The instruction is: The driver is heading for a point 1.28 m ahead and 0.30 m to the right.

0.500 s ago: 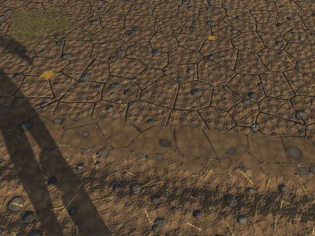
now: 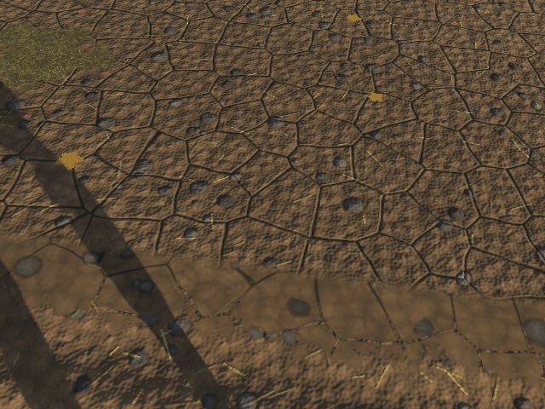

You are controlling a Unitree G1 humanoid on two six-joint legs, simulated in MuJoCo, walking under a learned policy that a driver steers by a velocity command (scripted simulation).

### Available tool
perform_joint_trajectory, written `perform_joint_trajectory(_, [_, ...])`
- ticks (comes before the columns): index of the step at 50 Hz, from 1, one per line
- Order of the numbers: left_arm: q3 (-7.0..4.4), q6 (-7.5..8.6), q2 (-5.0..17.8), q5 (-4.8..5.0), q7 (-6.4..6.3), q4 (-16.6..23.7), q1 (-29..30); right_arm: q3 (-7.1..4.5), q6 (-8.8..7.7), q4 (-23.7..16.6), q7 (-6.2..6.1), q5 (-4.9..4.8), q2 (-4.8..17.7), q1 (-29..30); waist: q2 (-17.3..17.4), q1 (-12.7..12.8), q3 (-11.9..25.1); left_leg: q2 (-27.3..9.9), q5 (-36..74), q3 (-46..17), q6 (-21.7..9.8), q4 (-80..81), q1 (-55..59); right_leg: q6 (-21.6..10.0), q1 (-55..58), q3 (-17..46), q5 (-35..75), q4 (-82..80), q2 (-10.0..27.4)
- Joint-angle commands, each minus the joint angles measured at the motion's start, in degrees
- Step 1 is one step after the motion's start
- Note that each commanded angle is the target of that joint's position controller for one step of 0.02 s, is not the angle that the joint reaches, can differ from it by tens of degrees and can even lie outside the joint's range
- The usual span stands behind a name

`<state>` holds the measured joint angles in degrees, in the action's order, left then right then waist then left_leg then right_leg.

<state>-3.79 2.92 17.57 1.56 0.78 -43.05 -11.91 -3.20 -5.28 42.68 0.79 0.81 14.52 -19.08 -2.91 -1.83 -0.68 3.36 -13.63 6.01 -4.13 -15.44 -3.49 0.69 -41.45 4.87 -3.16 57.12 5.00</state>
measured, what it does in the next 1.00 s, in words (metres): walks ahead, turning right: right foot, then left foot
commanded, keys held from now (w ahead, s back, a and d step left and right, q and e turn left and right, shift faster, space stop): w+e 0.62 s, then w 0.38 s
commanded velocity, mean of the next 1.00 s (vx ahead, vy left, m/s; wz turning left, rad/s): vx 0.49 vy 0.00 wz -0.41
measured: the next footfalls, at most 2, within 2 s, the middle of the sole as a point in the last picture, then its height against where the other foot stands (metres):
right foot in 0.26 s outside the picture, level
left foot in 0.70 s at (259, 357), level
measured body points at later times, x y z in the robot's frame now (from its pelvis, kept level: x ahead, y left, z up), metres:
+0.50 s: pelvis +0.29 -0.05 +0.00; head +0.32 -0.06 +0.45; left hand +0.45 +0.20 -0.11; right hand +0.40 -0.35 -0.08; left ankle +0.42 +0.11 -0.68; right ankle +0.27 -0.11 -0.75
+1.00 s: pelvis +0.57 -0.07 +0.00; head +0.59 -0.07 +0.45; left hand +0.84 +0.07 -0.09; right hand +0.46 -0.33 -0.12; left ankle +0.59 +0.03 -0.75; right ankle +0.59 -0.27 -0.69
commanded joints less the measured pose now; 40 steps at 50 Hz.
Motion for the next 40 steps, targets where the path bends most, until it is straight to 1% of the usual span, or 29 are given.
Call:
perform_joint_trajectory(1, [-0.18,0.72,1.99,-0.21,0.72,3.66,3.10,-1.96,-1.33,-3.39,-1.00,-0.18,8.23,3.85,6.17,0.41,-2.70,-14.04,21.36,-2.58,-4.03,8.46,-2.56,-0.19,1.15,-0.57,9.66,-10.37,-0.56])
perform_joint_trajectory(4, [0.74,0.96,0.28,-0.27,1.94,5.79,8.93,-2.32,-0.86,-1.36,-1.64,-0.64,9.51,0.64,4.93,-2.05,-4.84,-15.66,24.42,-0.23,-2.83,8.59,1.73,-1.37,0.62,-3.37,11.20,-17.73,-0.92])
perform_joint_trajectory(7, [0.98,1.22,0.19,-0.26,3.29,8.25,12.62,-2.66,0.61,0.12,-2.14,-1.06,10.58,-1.34,4.82,-2.81,-5.22,-17.54,33.45,1.56,-2.37,4.57,9.09,-3.19,-1.40,-6.16,6.03,-21.81,-2.14])
perform_joint_trajectory(8, [0.77,1.22,0.71,-0.26,3.65,8.86,12.59,-2.79,1.18,0.15,-2.41,-1.06,11.26,-1.06,5.62,-2.08,-4.21,-17.71,41.70,2.43,-2.04,1.73,10.66,-4.10,0.17,-7.80,3.12,-22.45,-3.42])
perform_joint_trajectory(10, [-0.13,0.80,2.58,-0.26,3.90,9.26,9.99,-3.18,2.29,-0.09,-3.22,-1.15,12.94,-0.66,8.67,0.31,-0.16,-17.99,61.69,3.62,-1.35,-6.43,13.29,-6.33,6.10,-11.35,-3.41,-21.69,-6.97])
perform_joint_trajectory(11, [-1.01,0.53,4.31,-0.16,3.76,8.66,5.42,-3.32,2.84,-0.36,-3.53,-1.07,13.73,-0.11,9.84,3.09,2.76,-17.94,68.11,3.92,-1.23,-13.50,12.95,-7.82,12.07,-12.07,-6.08,-21.55,-8.73])
perform_joint_trajectory(12, [-2.50,0.38,7.28,-0.05,3.15,7.27,-2.40,-3.31,3.06,-0.75,-3.68,-1.24,14.06,0.97,9.18,7.53,6.89,-16.75,67.00,4.49,-0.52,-24.27,8.77,-9.96,23.62,-11.37,-4.58,-24.68,-10.30])
perform_joint_trajectory(13, [-4.02,-0.14,10.65,-0.16,2.03,5.71,-11.73,-2.78,2.47,-1.70,-3.74,-1.12,13.21,2.03,5.35,12.60,11.74,-14.20,51.17,4.57,1.31,-40.37,-4.05,-13.09,41.48,-3.11,-1.77,-27.85,-6.11])
perform_joint_trajectory(14, [-4.81,0.03,15.98,-0.13,1.32,5.61,-12.12,0.15,0.74,-4.39,-2.15,0.96,3.70,-4.87,-10.52,5.23,16.83,-1.52,-14.33,0.30,5.32,-62.77,-32.64,-24.42,64.37,28.11,-5.02,-27.88,10.15])
perform_joint_trajectory(15, [-3.91,0.53,12.32,-0.33,1.12,6.37,-13.99,0.09,-1.84,-5.03,-0.92,-0.94,7.35,-0.58,-5.38,9.13,24.78,0.47,-19.80,-12.87,4.81,-70.64,-40.29,-28.16,68.80,43.80,-12.50,-36.56,14.03])
perform_joint_trajectory(16, [-3.29,0.84,9.63,-0.61,0.91,6.40,-11.50,-0.66,-3.09,-7.20,-0.30,-3.13,10.25,5.72,-1.57,9.92,15.88,-3.16,-13.92,-14.31,3.58,-67.83,-44.44,-24.29,62.86,34.90,-11.32,-39.10,12.07])
perform_joint_trajectory(17, [-2.73,0.98,7.91,-0.31,0.85,7.00,-7.38,-0.28,-3.69,-8.02,-0.41,-2.73,9.82,7.38,3.73,6.87,9.53,-5.70,-9.41,-13.53,3.11,-61.77,-42.91,-21.84,53.26,28.08,-7.07,-39.79,9.59])
perform_joint_trajectory(18, [-2.21,1.00,6.34,-0.20,0.86,7.81,-3.54,-0.51,-3.65,-7.68,-0.75,-1.20,9.71,7.83,6.02,4.22,5.30,-7.28,-7.65,-12.55,3.69,-56.48,-39.80,-20.29,44.81,23.33,-1.03,-40.76,7.15])
perform_joint_trajectory(19, [-1.69,1.04,5.17,-0.90,0.61,8.62,-1.45,-0.92,-3.03,-7.52,-0.81,-0.36,10.15,6.69,4.79,2.20,3.69,-8.33,-6.32,-12.57,4.45,-54.19,-35.88,-20.04,38.89,20.12,3.64,-42.26,5.46])
perform_joint_trajectory(20, [-1.63,1.00,5.15,-1.14,0.42,8.91,-0.35,-0.99,-2.28,-7.47,-0.80,-0.06,9.96,5.65,3.39,0.87,2.71,-8.71,-5.67,-12.09,5.39,-52.09,-33.70,-19.99,34.89,18.67,5.62,-43.55,4.43])
perform_joint_trajectory(22, [-1.88,1.15,6.18,-0.82,-0.18,8.28,-0.31,-0.44,-1.11,-7.51,-0.99,0.33,8.34,5.12,2.37,0.07,1.43,-9.09,-4.25,-10.00,7.46,-46.09,-31.85,-19.65,28.59,14.58,10.55,-44.39,3.11])
perform_joint_trajectory(24, [-2.39,0.91,8.01,-0.66,-0.95,7.56,-1.16,0.56,-0.67,-8.87,-1.16,0.56,6.22,9.35,1.45,1.18,0.20,-8.01,2.26,-8.17,8.91,-36.84,-29.45,-17.88,23.34,10.35,10.51,-44.36,0.21])
perform_joint_trajectory(26, [-2.62,0.35,8.65,-0.17,-1.44,6.67,-2.89,1.21,-0.77,-9.69,-0.94,0.38,4.86,14.21,-0.30,3.54,0.54,-5.85,12.10,-7.48,9.22,-26.48,-25.35,-15.11,21.36,7.95,6.02,-42.75,-2.60])
perform_joint_trajectory(28, [-2.68,-0.19,8.90,-0.04,-1.57,5.74,-5.84,1.01,-1.06,-10.36,-0.54,-0.56,5.55,17.78,-1.31,5.71,1.63,-3.57,17.57,-7.62,9.41,-20.11,-22.47,-13.68,22.70,9.87,1.44,-41.33,-2.34])
perform_joint_trajectory(30, [-2.65,-0.54,8.65,0.33,-1.60,5.15,-7.31,0.38,-1.40,-10.89,-0.22,-1.22,7.04,19.08,-2.34,5.96,2.07,-3.13,16.54,-9.56,8.71,-16.17,-21.86,-12.77,26.41,13.78,-2.79,-38.48,-0.78])
perform_joint_trajectory(31, [-2.58,-0.64,8.33,0.37,-1.65,5.08,-7.50,-0.10,-1.61,-10.89,-0.09,-1.35,7.97,18.87,-2.89,5.54,2.29,-3.20,15.00,-10.53,8.00,-14.74,-21.42,-12.18,28.57,16.04,-4.54,-36.72,0.18])
perform_joint_trajectory(33, [-2.42,-0.70,7.59,-0.11,-1.64,4.97,-6.77,-0.99,-2.09,-9.93,0.16,-1.44,9.18,15.49,-4.52,3.45,2.64,-3.91,11.96,-10.15,5.63,-13.31,-18.57,-10.88,31.47,18.07,-4.41,-32.98,2.13])
perform_joint_trajectory(34, [-2.01,-0.70,6.25,-0.42,-1.54,4.97,-6.67,-1.63,-2.33,-8.79,0.06,-1.12,9.73,11.49,-4.63,1.36,3.79,-3.69,11.12,-9.04,3.97,-11.57,-13.32,-9.71,31.39,17.27,-1.57,-29.45,0.91])
perform_joint_trajectory(35, [-0.99,-0.45,3.41,-0.86,-1.25,5.31,-7.09,-2.41,-2.70,-8.16,-0.21,-0.25,11.48,5.71,-2.66,-1.38,8.37,-7.79,9.69,-12.25,1.11,-11.80,-3.67,-7.77,29.20,14.33,-0.82,-19.58,-1.93])
perform_joint_trajectory(36, [0.25,-0.03,-0.39,-0.67,-1.18,6.18,-12.60,-3.40,-2.66,-7.40,-0.45,1.15,16.01,-0.89,9.13,-1.14,16.68,-19.76,3.46,-31.11,-6.14,-10.15,15.13,-3.85,15.24,7.56,-13.76,-0.51,-8.68])
perform_joint_trajectory(37, [0.51,0.41,0.97,0.60,-1.23,5.97,-16.49,-4.10,-1.88,-4.50,0.42,-0.04,16.47,-5.45,22.96,-0.78,18.65,-26.86,-13.62,-53.72,-12.28,-2.35,20.66,-1.90,1.63,4.53,-30.32,13.05,-10.30])
perform_joint_trajectory(38, [-0.61,0.40,5.96,1.04,-1.26,5.61,-12.77,-2.86,-1.70,-5.44,0.50,-1.12,11.76,-2.95,14.43,-2.11,11.06,-25.28,-22.23,-51.60,-10.79,-0.13,15.80,-1.73,-3.46,6.70,-26.72,18.25,-7.52])
perform_joint_trajectory(39, [-0.87,0.31,7.17,0.48,-1.25,6.70,-6.59,-2.20,-1.21,-5.68,0.27,-1.00,9.63,-0.31,9.32,-2.52,5.41,-22.85,-18.52,-42.34,-8.74,-0.34,9.48,-1.78,-4.10,4.66,-22.13,18.85,-5.44])
perform_joint_trajectory(40, [-0.72,0.49,6.50,-0.46,-1.26,7.81,-3.05,-1.73,-0.94,-5.64,0.23,-0.43,8.68,1.89,6.72,-1.73,2.02,-20.27,-11.28,-35.84,-8.15,0.40,3.28,-1.97,-3.07,3.32,-18.88,16.19,-3.92])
